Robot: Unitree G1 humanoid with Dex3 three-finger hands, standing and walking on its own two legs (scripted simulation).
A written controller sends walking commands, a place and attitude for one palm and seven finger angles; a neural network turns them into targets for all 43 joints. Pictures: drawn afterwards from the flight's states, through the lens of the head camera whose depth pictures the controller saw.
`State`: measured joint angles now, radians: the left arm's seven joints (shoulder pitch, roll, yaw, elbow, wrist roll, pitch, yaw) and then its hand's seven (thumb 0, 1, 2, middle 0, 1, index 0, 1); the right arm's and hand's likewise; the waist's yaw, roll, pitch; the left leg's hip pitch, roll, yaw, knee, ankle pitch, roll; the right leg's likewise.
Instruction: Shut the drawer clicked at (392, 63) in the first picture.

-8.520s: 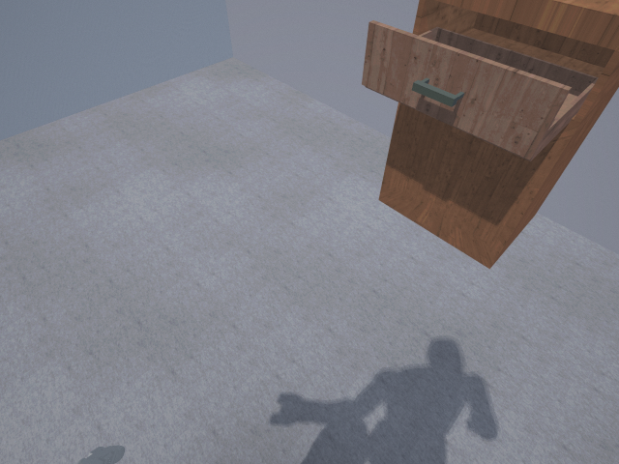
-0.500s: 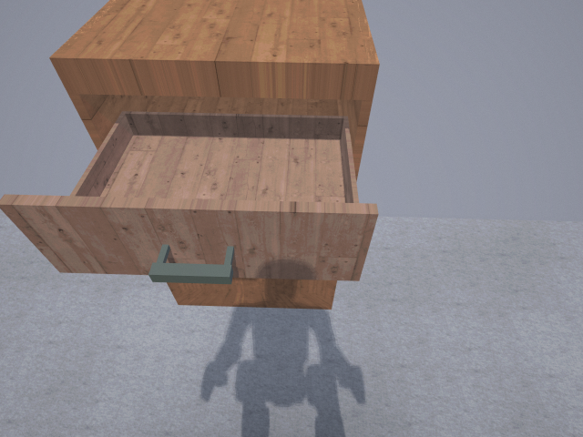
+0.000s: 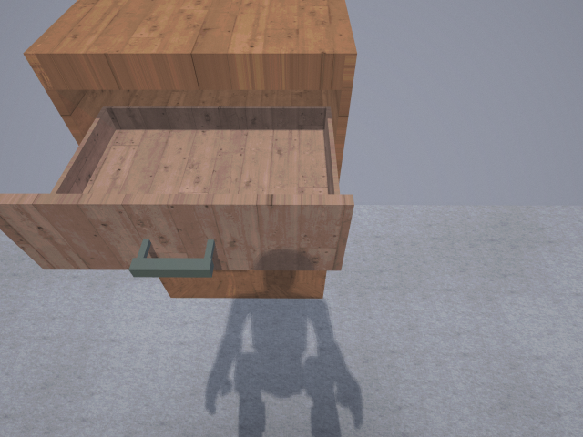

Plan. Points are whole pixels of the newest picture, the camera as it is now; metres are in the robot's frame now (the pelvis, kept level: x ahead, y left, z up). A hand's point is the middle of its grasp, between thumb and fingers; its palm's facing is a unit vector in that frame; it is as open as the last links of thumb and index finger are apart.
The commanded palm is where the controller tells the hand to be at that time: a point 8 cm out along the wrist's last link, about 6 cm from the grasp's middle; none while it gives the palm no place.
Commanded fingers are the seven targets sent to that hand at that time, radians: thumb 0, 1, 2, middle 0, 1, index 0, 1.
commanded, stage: look again from close up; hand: left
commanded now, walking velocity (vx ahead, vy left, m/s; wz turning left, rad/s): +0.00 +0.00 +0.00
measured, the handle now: (175, 256) +0.36 +0.20 +0.01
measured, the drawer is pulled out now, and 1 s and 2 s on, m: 0.29 0.29 0.29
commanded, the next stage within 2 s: shuffle to correct the standing spot in 0.42 s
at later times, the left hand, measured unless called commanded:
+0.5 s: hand out of the picture +0.02 +0.16 -0.17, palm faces +0.00 -0.98 -0.21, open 7.3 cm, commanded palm none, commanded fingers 0.00 0.90 0.90 -0.20 -0.30 -0.20 -0.30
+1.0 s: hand out of the picture +0.06 +0.17 -0.18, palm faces +0.05 -0.98 -0.20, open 7.3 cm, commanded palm none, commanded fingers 0.00 0.90 0.90 -0.20 -0.30 -0.20 -0.30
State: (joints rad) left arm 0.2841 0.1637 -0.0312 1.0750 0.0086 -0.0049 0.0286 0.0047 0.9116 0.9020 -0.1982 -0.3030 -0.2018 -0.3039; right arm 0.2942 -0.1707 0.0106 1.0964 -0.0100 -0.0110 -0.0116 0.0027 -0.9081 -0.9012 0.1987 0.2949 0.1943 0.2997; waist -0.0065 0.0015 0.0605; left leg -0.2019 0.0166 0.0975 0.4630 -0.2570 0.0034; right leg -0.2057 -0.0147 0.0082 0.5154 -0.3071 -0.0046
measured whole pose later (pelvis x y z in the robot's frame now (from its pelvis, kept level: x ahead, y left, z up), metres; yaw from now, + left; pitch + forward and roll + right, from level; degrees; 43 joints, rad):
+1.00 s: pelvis +0.07 -0.01 +0.00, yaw +0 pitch +0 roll +1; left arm 0.28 0.16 0.01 1.10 0.00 -0.02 0.05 0.00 0.91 0.90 -0.20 -0.30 -0.20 -0.30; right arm 0.29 -0.11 0.01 1.12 0.00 -0.02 -0.05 0.00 -0.91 -0.90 0.20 0.29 0.19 0.30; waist 0.01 -0.03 0.07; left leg -0.13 0.02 0.09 0.51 -0.30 -0.01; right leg -0.12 -0.02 -0.03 0.55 -0.35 -0.01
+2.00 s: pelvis +0.01 +0.00 +0.00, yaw -1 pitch +0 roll +1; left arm 0.32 0.15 -0.03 1.10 0.01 -0.01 0.03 0.00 0.91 0.90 -0.20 -0.30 -0.20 -0.30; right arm 0.35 -0.14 0.02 1.13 -0.01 -0.02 -0.02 0.00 -0.91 -0.90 0.20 0.29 0.19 0.30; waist -0.01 0.00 0.06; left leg -0.24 0.01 0.06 0.46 -0.22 0.01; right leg -0.17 -0.01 -0.03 0.48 -0.31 -0.01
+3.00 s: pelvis -0.02 -0.03 -0.07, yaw +3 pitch +9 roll -1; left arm 0.55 0.20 0.11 -0.10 -0.24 -0.48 -0.19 0.02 0.91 0.90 -0.61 -0.75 -0.61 -0.75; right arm 0.15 -0.22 0.00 0.49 0.02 -0.20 -0.05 0.01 -0.90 -0.90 0.20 0.30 0.20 0.30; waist 0.04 0.02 -0.12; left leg -0.79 0.04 -0.06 1.07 -0.44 -0.03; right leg -0.67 0.01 -0.14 1.06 -0.55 -0.07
